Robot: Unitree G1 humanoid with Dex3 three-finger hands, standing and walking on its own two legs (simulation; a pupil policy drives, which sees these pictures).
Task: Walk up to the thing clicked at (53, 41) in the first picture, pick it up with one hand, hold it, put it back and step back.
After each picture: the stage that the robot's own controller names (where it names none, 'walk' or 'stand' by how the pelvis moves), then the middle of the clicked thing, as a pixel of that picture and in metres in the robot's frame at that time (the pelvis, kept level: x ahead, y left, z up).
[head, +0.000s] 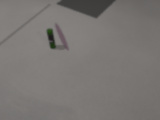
stand; (51, 39) +1.35 +0.37 -0.65
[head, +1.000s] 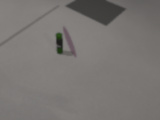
walk; (59, 43) +1.25 +0.19 -0.63
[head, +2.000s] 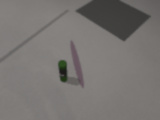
walk; (63, 71) +0.75 +0.20 -0.63
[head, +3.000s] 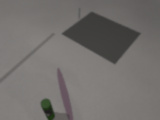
stand; (48, 110) +0.50 +0.26 -0.64
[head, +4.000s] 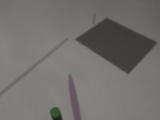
stand; (57, 118) +0.45 +0.23 -0.65
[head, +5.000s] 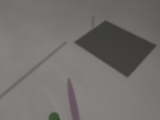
stand; out of the picture +0.42 +0.22 -0.65
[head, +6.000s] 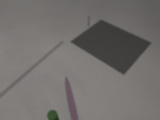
stand; out of the picture +0.45 +0.23 -0.66
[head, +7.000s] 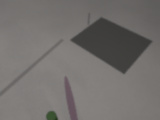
stand; out of the picture +0.42 +0.24 -0.66
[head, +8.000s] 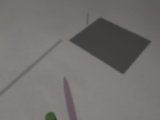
stand; out of the picture +0.41 +0.24 -0.66
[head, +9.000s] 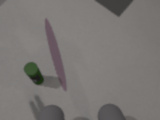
go down; (35, 75) +0.46 +0.24 -0.45
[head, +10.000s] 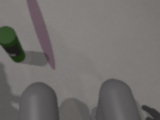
go down; (13, 47) +0.49 +0.28 -0.26
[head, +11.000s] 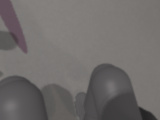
close in; out of the picture +0.47 +0.31 -0.19
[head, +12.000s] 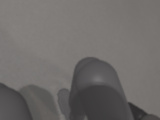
close; out of the picture +0.46 +0.34 -0.16
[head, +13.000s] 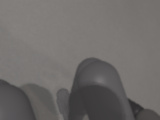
lift; out of the picture +0.45 +0.34 -0.17
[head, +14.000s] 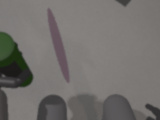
lift; (13, 66) +0.36 +0.23 +0.00
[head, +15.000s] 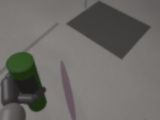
hold; (30, 86) +0.32 +0.19 +0.02
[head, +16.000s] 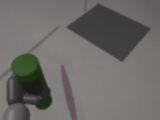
hold; (36, 86) +0.32 +0.17 +0.03
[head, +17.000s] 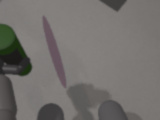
crouch; (14, 55) +0.42 +0.22 -0.04
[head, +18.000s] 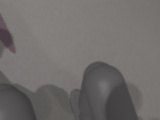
lower; out of the picture +0.48 +0.31 -0.14
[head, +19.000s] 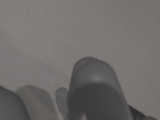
lower; out of the picture +0.46 +0.34 -0.17
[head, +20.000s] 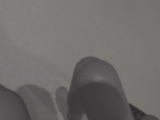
lower; out of the picture +0.46 +0.35 -0.17
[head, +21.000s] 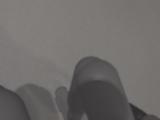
lower; out of the picture +0.46 +0.35 -0.17
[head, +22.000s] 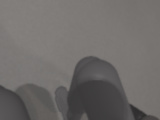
lower; out of the picture +0.46 +0.35 -0.17
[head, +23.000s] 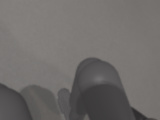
open; out of the picture +0.46 +0.32 -0.17
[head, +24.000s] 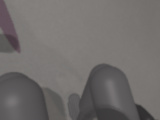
stand; out of the picture +0.47 +0.30 -0.19
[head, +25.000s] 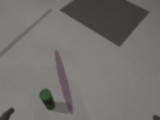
stand; (48, 100) +0.44 +0.22 -0.54
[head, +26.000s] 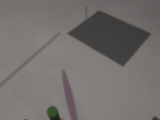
stand; (54, 117) +0.43 +0.21 -0.60
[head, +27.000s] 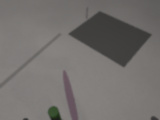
stand; (55, 117) +0.43 +0.21 -0.60
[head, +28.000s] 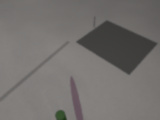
stand; out of the picture +0.45 +0.20 -0.65
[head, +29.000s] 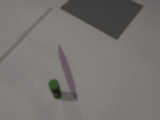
walk; (55, 90) +0.51 +0.19 -0.63
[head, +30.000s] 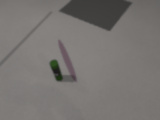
walk; (56, 71) +0.77 +0.31 -0.63
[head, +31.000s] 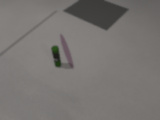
stand; (56, 57) +1.04 +0.30 -0.64
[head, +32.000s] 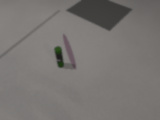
stand; (59, 57) +1.03 +0.26 -0.66
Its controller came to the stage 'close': yes
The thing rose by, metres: 0.69
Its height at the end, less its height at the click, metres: +0.00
